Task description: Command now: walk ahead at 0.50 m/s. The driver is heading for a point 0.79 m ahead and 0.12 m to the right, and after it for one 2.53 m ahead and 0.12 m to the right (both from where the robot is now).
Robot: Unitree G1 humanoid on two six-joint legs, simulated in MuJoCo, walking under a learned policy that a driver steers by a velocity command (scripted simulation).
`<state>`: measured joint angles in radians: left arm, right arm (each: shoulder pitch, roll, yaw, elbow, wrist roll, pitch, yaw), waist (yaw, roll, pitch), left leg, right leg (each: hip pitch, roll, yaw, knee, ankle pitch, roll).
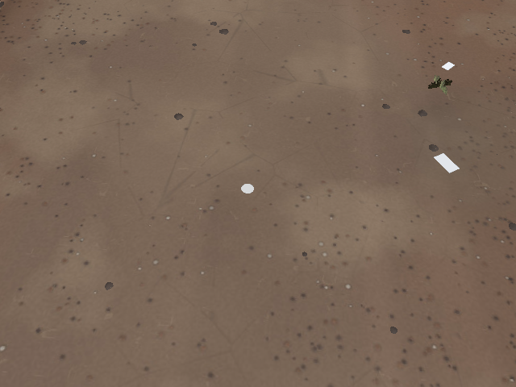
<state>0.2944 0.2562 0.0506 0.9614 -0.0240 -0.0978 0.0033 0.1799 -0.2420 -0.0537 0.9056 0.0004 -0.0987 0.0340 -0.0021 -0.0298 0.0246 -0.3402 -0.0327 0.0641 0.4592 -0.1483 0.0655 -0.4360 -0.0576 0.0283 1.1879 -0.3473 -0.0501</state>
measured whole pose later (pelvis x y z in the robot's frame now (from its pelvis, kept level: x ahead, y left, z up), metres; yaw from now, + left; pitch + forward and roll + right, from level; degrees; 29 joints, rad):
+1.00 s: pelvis +0.56 -0.01 -0.02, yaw -1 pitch +2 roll -1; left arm 0.40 0.25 0.07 1.03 -0.01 -0.06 0.01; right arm 0.00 -0.23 -0.06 0.86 0.01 -0.10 0.03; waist 0.06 0.00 0.02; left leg -0.50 0.03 0.04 0.54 -0.08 0.07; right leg -0.02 -0.01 -0.02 0.54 -0.46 0.00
